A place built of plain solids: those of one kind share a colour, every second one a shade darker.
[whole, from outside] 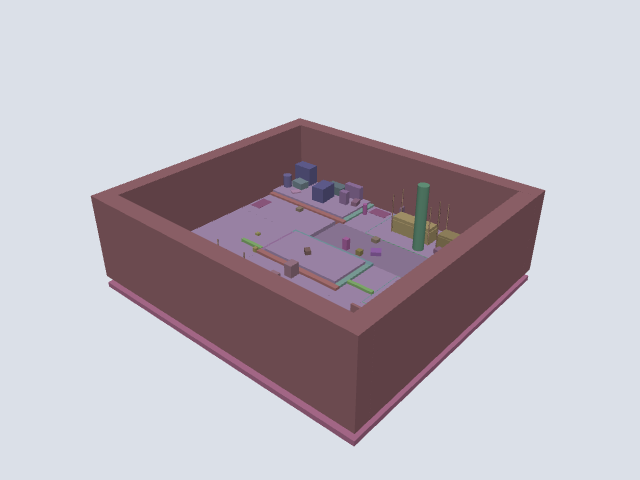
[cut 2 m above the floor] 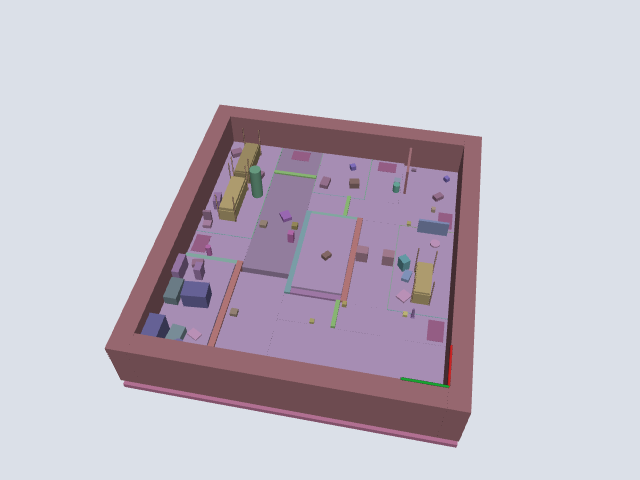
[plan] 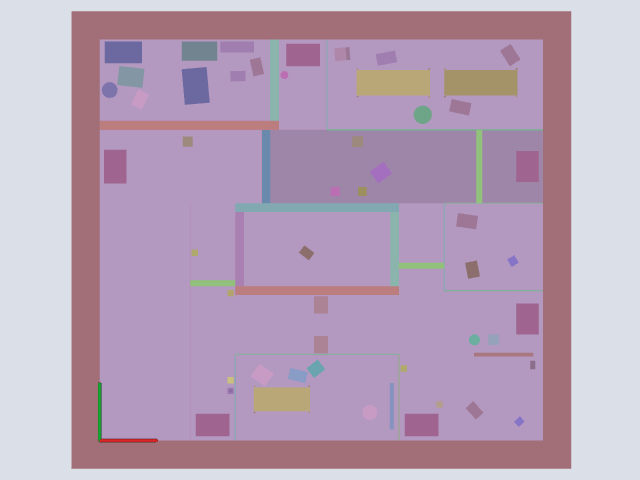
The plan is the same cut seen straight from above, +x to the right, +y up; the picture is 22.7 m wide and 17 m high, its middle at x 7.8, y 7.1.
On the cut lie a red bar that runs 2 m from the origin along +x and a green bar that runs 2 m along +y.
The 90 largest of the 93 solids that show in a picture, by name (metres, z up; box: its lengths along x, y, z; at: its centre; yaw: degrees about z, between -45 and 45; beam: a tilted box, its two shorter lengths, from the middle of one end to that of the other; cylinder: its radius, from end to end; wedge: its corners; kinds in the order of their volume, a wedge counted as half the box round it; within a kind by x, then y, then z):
{
 "wall_1": {"box": [1.0, 14.2, 5.0], "at": [-0.5, 7.1, 1.5]},
 "wall_2": {"box": [17.7, 1.0, 5.0], "at": [7.85, -0.5, 1.5]},
 "wall_3": {"box": [17.7, 1.0, 5.0], "at": [7.85, 14.7, 1.5]},
 "wall_4": {"box": [1.0, 14.2, 5.0], "at": [16.2, 7.1, 1.5]},
 "floor_1": {"box": [3.2, 8.4, 1.0], "at": [1.6, 4.2, -0.5]},
 "floor_2": {"box": [5.74, 2.6, 1.0], "at": [2.87, 9.7, -0.5]},
 "floor_3": {"box": [6.03, 2.88, 1.24], "at": [3.02, 12.76, -0.38]},
 "floor_4": {"box": [1.6, 8.4, 1.0], "at": [4.0, 4.2, -0.5]},
 "floor_5": {"box": [1.7, 3.2, 1.0], "at": [7.2, 12.6, -0.5]},
 "floor_6": {"box": [5.8, 3.05, 1.0], "at": [7.7, 1.52, -0.5]},
 "floor_7": {"box": [5.8, 2.1, 1.0], "at": [7.7, 4.1, -0.5]},
 "floor_8": {"box": [5.18, 2.63, 1.3], "at": [7.7, 6.78, -0.35]},
 "floor_9": {"box": [9.66, 2.6, 1.0], "at": [10.87, 9.7, -0.5]},
 "floor_10": {"box": [1.6, 8.4, 1.0], "at": [11.4, 4.2, -0.5]},
 "floor_11": {"box": [7.65, 3.2, 1.0], "at": [11.88, 12.6, -0.5]},
 "floor_12": {"box": [3.5, 3.3, 0.84], "at": [13.95, 1.65, -0.58]},
 "floor_13": {"box": [3.5, 2.0, 1.0], "at": [13.95, 4.3, -0.5]},
 "floor_14": {"box": [3.5, 3.1, 1.0], "at": [13.95, 6.85, -0.5]},
 "floor_base_1": {"box": [17.7, 16.2, 0.3], "at": [7.85, 7.1, -1.57]},
 "piece_1": {"box": [2.0, 0.85, 0.83], "at": [6.45, 1.46, 0.42]},
 "piece_2": {"box": [1.92, 0.77, 0.13], "at": [6.45, 1.46, 0.9]},
 "piece_3": {"box": [2.6, 0.9, 0.79], "at": [10.39, 12.67, 0.4]},
 "piece_4": {"box": [2.52, 0.82, 0.21], "at": [10.39, 12.67, 0.9]},
 "piece_5": {"box": [2.6, 0.9, 0.79], "at": [13.49, 12.67, 0.4]},
 "piece_6": {"box": [2.52, 0.82, 0.12], "at": [13.49, 12.67, 0.85]},
 "step_terS_tread_1": {"box": [6.35, 0.32, 1.12], "at": [3.17, 11.16, -0.44]},
 "step_terS_tread_2": {"box": [5.8, 0.31, 1.15], "at": [7.7, 5.3, -0.42]},
 "pallet_load_1": {"box": [1.32, 0.77, 1.24], "at": [0.84, 13.74, 0.86]},
 "pallet_load_2": {"box": [0.89, 1.27, 0.97], "at": [3.4, 12.56, 0.72], "yaw": 5.2},
 "step_terN_tread_1": {"box": [5.8, 0.31, 1.15], "at": [7.7, 8.24, -0.42]},
 "step_terE_tread_1": {"box": [0.32, 2.88, 1.12], "at": [6.19, 12.76, -0.44]},
 "step_terE_tread_2": {"box": [0.31, 2.63, 1.15], "at": [10.45, 6.78, -0.42]},
 "column_a0b_1": {"cylinder": 0.33, "from": [11.44, 11.54, 0.0], "to": [11.44, 11.54, 4.0]},
 "step_terW_tread_1": {"box": [0.31, 2.63, 1.15], "at": [4.96, 6.78, -0.42]},
 "crate_stack_1": {"box": [1.2, 0.39, 0.9], "at": [4.87, 13.94, 0.69]},
 "crate_stack_2": {"box": [0.54, 0.37, 0.84], "at": [4.89, 12.9, 0.66], "yaw": 1.1},
 "crate_stack_3": {"box": [0.7, 0.42, 0.72], "at": [10.15, 13.54, 0.36], "yaw": 10.4},
 "sack_pile_1": {"box": [0.9, 0.68, 0.44], "at": [1.1, 12.87, 0.46], "yaw": -6.3},
 "sack_pile_2": {"box": [1.27, 0.68, 0.57], "at": [3.53, 13.79, 0.53]},
 "floor_gap_1": {"box": [0.3, 2.6, 0.75], "at": [5.89, 9.7, -1.02]},
 "screenN_1": {"box": [2.1, 0.14, 1.8], "at": [14.3, 3.04, 0.74]},
 "neck_1": {"box": [0.5, 0.61, 0.75], "at": [7.84, 3.4, 0.38]},
 "neck_2": {"box": [0.5, 0.62, 0.75], "at": [7.84, 4.8, 0.38]},
 "crate_1": {"box": [0.39, 0.61, 0.28], "at": [5.57, 13.23, 0.38], "yaw": 12.7},
 "crate_2": {"box": [0.72, 0.45, 0.3], "at": [12.77, 11.8, 0.15], "yaw": -12.1},
 "crate_3": {"box": [0.72, 0.48, 0.27], "at": [13.01, 7.77, 0.14], "yaw": -8.2},
 "crate_4": {"box": [0.37, 0.55, 0.25], "at": [13.27, 1.07, -0.04], "yaw": 41.6},
 "crate_5": {"box": [0.45, 0.66, 0.31], "at": [14.54, 13.65, 0.16], "yaw": 32.4},
 "low_mat_1": {"box": [0.8, 1.2, 0.06], "at": [0.55, 9.7, -0.02]},
 "low_mat_2": {"box": [1.2, 0.8, 0.06], "at": [4.0, 0.55, -0.02]},
 "low_mat_3": {"box": [1.2, 0.8, 0.06], "at": [7.2, 13.65, -0.02]},
 "low_mat_4": {"box": [1.2, 0.8, 0.06], "at": [11.4, 0.55, -0.02]},
 "low_mat_5": {"box": [0.8, 1.1, 0.06], "at": [15.15, 4.3, -0.02]},
 "low_mat_6": {"box": [0.8, 1.1, 0.06], "at": [15.15, 9.7, -0.02]},
 "step_hump_1": {"box": [1.6, 0.22, 0.23], "at": [4.0, 5.57, 0.07]},
 "step_hump_2": {"box": [1.6, 0.22, 0.2], "at": [11.4, 6.19, 0.05]},
 "step_hump_3": {"box": [0.22, 2.6, 0.15], "at": [13.44, 9.7, 0.03]},
 "screenE_1": {"box": [0.14, 1.65, 0.97], "at": [10.34, 1.22, 0.49]},
 "barrel_1": {"cylinder": 0.28, "from": [0.35, 12.41, 0.24], "to": [0.35, 12.41, 1.06]},
 "bin_1": {"box": [0.51, 0.44, 0.72], "at": [7.65, 2.54, 0.36], "yaw": 37.9},
 "carton_1": {"box": [0.45, 0.33, 0.25], "at": [7.33, 6.65, 0.42], "yaw": -37.1},
 "carton_2": {"box": [0.43, 0.58, 0.4], "at": [13.2, 6.05, 0.2], "yaw": 11.0},
 "hose_coil_1": {"box": [0.43, 0.6, 0.13], "at": [1.43, 12.08, 0.26], "yaw": -27.5},
 "hose_coil_2": {"box": [0.62, 0.55, 0.15], "at": [5.75, 2.32, 0.03], "yaw": -35.2},
 "hose_coil_3": {"cylinder": 0.27, "from": [9.57, 0.99, -0.05], "to": [9.57, 0.99, 0.1]},
 "edge_bin_1": {"cylinder": 0.14, "from": [6.54, 12.94, 0.0], "to": [6.54, 12.94, 0.69]},
 "edge_bin_2": {"box": [0.32, 0.32, 0.68], "at": [8.34, 8.81, 0.34]},
 "hand_truck_1": {"box": [0.54, 0.46, 0.24], "at": [8.59, 13.69, 0.12], "yaw": 4.4},
 "hand_truck_2": {"box": [0.14, 0.46, 0.68], "at": [8.79, 13.7, 0.58], "yaw": 4.4},
 "inway_sack_1": {"box": [0.61, 0.52, 0.28], "at": [9.96, 9.49, 0.09], "yaw": 35.4},
 "edge_crate_1": {"box": [0.36, 0.36, 0.21], "at": [3.11, 10.59, 0.1]},
 "edge_crate_2": {"box": [0.39, 0.39, 0.23], "at": [9.13, 10.59, 0.12]},
 "edge_crate_3": {"box": [0.23, 0.23, 0.25], "at": [12.04, 1.27, 0.12]},
 "edge_barrel_1": {"cylinder": 0.2, "from": [13.27, 3.56, 0.0], "to": [13.27, 3.56, 0.53]},
 "sack_1": {"box": [0.64, 0.4, 0.22], "at": [7.01, 2.3, 0.11], "yaw": -13.8},
 "bucket_1": {"box": [0.3, 0.31, 0.3], "at": [14.63, 6.35, 0.15], "yaw": 30.6},
 "bucket_2": {"box": [0.29, 0.25, 0.27], "at": [14.86, 0.67, -0.03], "yaw": 42.4},
 "edge_carton_1": {"box": [0.23, 0.23, 0.26], "at": [4.63, 5.22, 0.13]},
 "edge_carton_2": {"box": [0.32, 0.32, 0.3], "at": [9.3, 8.81, 0.15]},
 "edge_sack_1": {"box": [0.38, 0.38, 0.24], "at": [13.95, 3.56, 0.12]},
 "low_stripS_1": {"box": [7.65, 0.04, 0.06], "at": [11.88, 11.0, -0.02]},
 "low_stripS_2": {"box": [3.5, 0.04, 0.05], "at": [13.95, 5.3, -0.02]},
 "low_stripN_1": {"box": [5.8, 0.04, 0.06], "at": [7.7, 3.05, -0.02]},
 "low_stripN_2": {"box": [3.5, 0.04, 0.06], "at": [13.95, 8.4, -0.02]},
 "edge_parcel_1": {"box": [0.23, 0.23, 0.18], "at": [4.63, 2.13, 0.09]},
 "edge_parcel_2": {"box": [0.23, 0.23, 0.19], "at": [10.77, 2.55, 0.04]},
 "low_stripW_1": {"box": [0.04, 3.05, 0.06], "at": [4.8, 1.52, -0.02]},
 "low_stripW_2": {"box": [0.04, 3.2, 0.06], "at": [8.05, 12.6, -0.02]},
 "parcel_1": {"box": [0.18, 0.3, 0.17], "at": [15.34, 2.67, -0.12], "yaw": 0.3},
 "pole_1": {"cylinder": 0.03, "from": [11.66, 12.18, 0.0], "to": [11.66, 12.18, 2.45]}
}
